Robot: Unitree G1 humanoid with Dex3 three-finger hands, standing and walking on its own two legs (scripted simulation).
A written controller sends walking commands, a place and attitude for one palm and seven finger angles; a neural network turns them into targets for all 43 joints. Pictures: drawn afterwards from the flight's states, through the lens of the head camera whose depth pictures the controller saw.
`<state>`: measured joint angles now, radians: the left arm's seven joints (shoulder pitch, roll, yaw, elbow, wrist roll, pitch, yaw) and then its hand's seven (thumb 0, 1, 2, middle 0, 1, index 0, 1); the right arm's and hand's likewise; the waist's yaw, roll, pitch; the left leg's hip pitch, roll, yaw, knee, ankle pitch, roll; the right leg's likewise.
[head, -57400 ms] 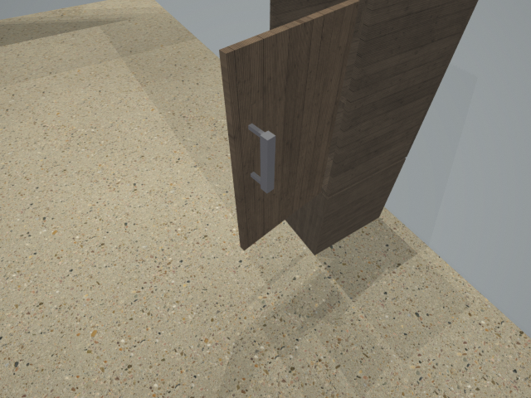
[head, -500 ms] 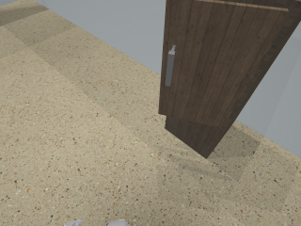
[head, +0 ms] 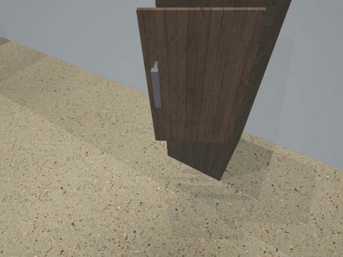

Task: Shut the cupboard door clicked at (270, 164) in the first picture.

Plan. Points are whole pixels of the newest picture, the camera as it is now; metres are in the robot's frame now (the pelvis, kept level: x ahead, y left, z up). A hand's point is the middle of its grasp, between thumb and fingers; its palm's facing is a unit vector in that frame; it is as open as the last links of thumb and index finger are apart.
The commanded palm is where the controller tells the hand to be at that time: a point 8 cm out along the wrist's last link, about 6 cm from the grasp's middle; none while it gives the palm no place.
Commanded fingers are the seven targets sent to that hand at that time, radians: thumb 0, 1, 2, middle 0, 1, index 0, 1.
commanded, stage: take the last steps up to it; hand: left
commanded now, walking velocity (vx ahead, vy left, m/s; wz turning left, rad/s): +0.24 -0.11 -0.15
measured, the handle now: (157, 85) +0.64 +0.08 +0.02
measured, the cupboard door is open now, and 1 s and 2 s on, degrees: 27 27 27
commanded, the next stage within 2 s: come to a stop and stand still in 0.40 s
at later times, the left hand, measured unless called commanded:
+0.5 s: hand (113, 250) +0.17 +0.18 -0.17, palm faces -0.05 -0.99 -0.14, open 7.4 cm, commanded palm none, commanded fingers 0.00 0.90 0.90 -0.20 -0.30 -0.20 -0.30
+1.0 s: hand (130, 218) +0.25 +0.15 -0.17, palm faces -0.02 -0.98 -0.19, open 7.4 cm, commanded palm none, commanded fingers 0.00 0.90 0.90 -0.20 -0.30 -0.20 -0.30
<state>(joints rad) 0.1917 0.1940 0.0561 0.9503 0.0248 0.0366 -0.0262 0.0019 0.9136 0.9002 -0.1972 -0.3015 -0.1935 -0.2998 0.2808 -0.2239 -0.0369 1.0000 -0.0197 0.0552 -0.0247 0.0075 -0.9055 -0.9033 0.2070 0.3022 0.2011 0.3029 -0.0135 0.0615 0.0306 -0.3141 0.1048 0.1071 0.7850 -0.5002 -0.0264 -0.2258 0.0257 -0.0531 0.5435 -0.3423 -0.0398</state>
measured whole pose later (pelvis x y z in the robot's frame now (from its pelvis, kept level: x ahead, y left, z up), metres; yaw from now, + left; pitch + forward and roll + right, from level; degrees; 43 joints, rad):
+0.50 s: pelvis +0.12 -0.01 +0.02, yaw -4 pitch +1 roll -2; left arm 0.22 0.22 0.07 1.02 0.03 0.03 -0.04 0.01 0.91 0.90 -0.20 -0.30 -0.19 -0.30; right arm 0.30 -0.16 0.00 1.00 -0.04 -0.04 -0.04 0.00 -0.91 -0.90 0.21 0.30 0.20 0.30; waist -0.01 -0.04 0.05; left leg -0.18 0.08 0.14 0.44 -0.27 0.01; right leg -0.47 -0.02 -0.02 1.04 -0.35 0.00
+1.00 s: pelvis +0.15 -0.03 +0.00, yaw -2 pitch +0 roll -1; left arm 0.12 0.18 0.04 0.96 0.03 0.03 0.03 0.00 0.91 0.90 -0.20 -0.30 -0.20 -0.30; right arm 0.18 -0.21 -0.05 0.96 0.00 0.04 -0.01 0.01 -0.91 -0.90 0.20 0.30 0.20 0.30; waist 0.00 -0.02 0.08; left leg -0.31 0.02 0.05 0.70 -0.39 -0.04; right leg -0.37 -0.08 -0.07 0.52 -0.15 0.03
